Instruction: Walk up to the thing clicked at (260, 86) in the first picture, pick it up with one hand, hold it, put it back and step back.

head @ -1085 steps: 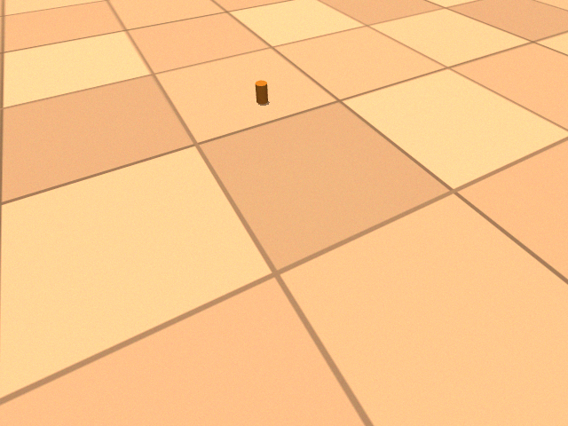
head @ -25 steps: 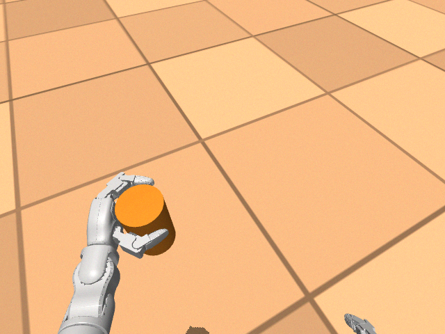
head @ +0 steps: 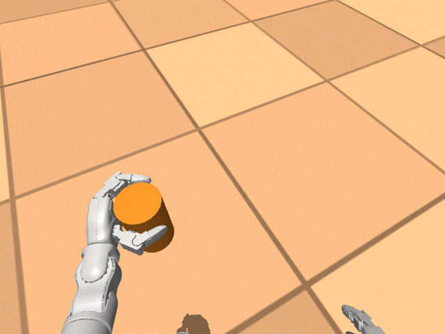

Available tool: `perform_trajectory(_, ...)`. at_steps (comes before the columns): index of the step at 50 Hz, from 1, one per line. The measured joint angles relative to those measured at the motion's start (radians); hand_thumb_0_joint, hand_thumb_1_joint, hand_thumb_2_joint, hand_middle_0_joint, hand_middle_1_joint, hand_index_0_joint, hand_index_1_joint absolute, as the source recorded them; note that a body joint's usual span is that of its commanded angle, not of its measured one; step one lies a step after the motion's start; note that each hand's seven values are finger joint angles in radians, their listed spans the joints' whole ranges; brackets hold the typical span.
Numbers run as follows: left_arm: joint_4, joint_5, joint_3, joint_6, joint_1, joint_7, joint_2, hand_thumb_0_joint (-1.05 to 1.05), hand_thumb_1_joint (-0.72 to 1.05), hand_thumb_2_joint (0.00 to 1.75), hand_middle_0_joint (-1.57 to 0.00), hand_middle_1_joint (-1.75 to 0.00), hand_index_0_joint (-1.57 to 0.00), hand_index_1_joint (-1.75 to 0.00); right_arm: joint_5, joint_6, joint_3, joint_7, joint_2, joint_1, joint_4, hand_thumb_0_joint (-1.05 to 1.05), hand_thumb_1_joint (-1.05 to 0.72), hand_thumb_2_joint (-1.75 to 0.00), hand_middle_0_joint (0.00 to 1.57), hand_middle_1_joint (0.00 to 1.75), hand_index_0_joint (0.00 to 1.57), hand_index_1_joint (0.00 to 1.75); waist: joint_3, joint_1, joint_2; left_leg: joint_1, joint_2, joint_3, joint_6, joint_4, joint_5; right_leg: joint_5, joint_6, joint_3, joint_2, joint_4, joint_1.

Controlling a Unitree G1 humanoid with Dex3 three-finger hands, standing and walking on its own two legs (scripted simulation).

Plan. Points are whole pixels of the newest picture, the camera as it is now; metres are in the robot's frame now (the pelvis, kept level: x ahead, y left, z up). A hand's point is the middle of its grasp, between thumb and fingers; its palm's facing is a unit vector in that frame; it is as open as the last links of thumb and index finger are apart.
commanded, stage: crouch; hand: left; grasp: from the side
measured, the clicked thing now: (147, 219) +0.34 +0.16 +0.00
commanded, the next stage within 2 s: lower in 1.66 s
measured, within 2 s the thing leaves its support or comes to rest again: neither
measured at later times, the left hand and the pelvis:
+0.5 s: hand (154, 248) +0.36 +0.19 -0.20, palm faces +0.15 -0.99 -0.04, open 10.9 cm; pelvis -0.03 +0.01 -0.17, yaw -2 degrees
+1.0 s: hand (161, 267) +0.38 +0.21 -0.41, palm faces +0.19 -0.98 -0.05, open 11.0 cm; pelvis -0.09 +0.01 -0.36, yaw -4 degrees
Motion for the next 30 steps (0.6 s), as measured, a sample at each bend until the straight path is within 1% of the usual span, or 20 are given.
perform_trajectory(7, 0.115, 0.009, 0.034, -0.114, -0.051, -0.017, 0.007, -0.03, -0.5, 1.06, -0.65, -0.97, -0.68, -1.0, -0.019, -0.01, -0.011, 0.026, -0.008, -0.014, 0.001, 0.0, -0.89, -0.91, 0.2, 0.3, 0.2, 0.3, -0.028, -0.011, -0.013, -0.194, 0.004, -0.007, -0.001, 0.153, -0.051, -0.05, -0.003, -0.001, 0.001, 0.149, -0.192)
perform_trajectory(13, 0.22, 0.011, 0.072, -0.228, -0.111, -0.036, 0.029, -0.03, -0.5, 1.06, -0.65, -0.97, -0.69, -1.0, -0.035, -0.012, -0.014, 0.046, -0.025, -0.019, 0.005, 0.0, -0.9, -0.91, 0.2, 0.3, 0.2, 0.3, -0.095, -0.025, -0.013, -0.454, 0.008, -0.021, -0.004, 0.375, -0.131, -0.126, -0.005, -0.004, 0.002, 0.364, -0.447)
perform_trajectory(16, 0.265, 0.011, 0.088, -0.273, -0.145, -0.044, 0.042, -0.03, -0.5, 1.06, -0.65, -0.97, -0.69, -1.0, -0.042, -0.011, -0.014, 0.054, -0.033, -0.028, 0.011, 0.0, -0.9, -0.91, 0.2, 0.3, 0.2, 0.3, -0.129, -0.031, -0.008, -0.595, 0.01, -0.028, -0.004, 0.501, -0.174, -0.168, -0.004, -0.006, 0.002, 0.485, -0.585)
perform_trajectory(21, 0.311, 0.011, 0.115, -0.315, -0.193, -0.051, 0.059, -0.03, -0.5, 1.06, -0.65, -0.96, -0.69, -1.0, -0.053, 0.0, -0.01, 0.069, -0.038, -0.052, 0.016, 0.0, -0.91, -0.91, 0.2, 0.3, 0.2, 0.3, -0.167, -0.036, -0.003, -0.807, 0.009, -0.034, -0.001, 0.694, -0.235, -0.226, -0.003, -0.001, 0.0, 0.676, -0.796)
perform_trajectory(27, 0.348, 0.013, 0.15, -0.341, -0.249, -0.045, 0.071, -0.03, -0.5, 1.06, -0.64, -0.98, -0.68, -1.01, -0.066, 0.008, -0.001, 0.084, -0.031, -0.089, 0.023, 0.0, -0.91, -0.91, 0.2, 0.29, 0.2, 0.3, -0.176, -0.038, 0.002, -1.018, 0.006, -0.041, 0.0, 0.876, -0.272, -0.264, -0.004, 0.001, -0.003, 0.859, -1.007)
perform_trajectory(30, 0.38, 0.023, 0.169, -0.352, -0.29, -0.047, 0.085, -0.03, -0.5, 1.06, -0.64, -0.98, -0.67, -1.01, -0.075, 0.008, 0.007, 0.09, -0.027, -0.106, 0.029, 0.0, -0.92, -0.92, 0.2, 0.3, 0.2, 0.3, -0.173, -0.041, -0.001, -1.11, 0.005, -0.047, -0.001, 0.957, -0.281, -0.273, -0.006, 0.001, -0.003, 0.94, -1.098)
